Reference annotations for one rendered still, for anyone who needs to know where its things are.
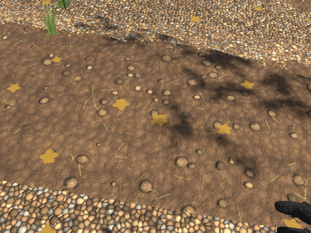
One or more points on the robot right hand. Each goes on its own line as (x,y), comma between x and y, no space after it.
(294,209)

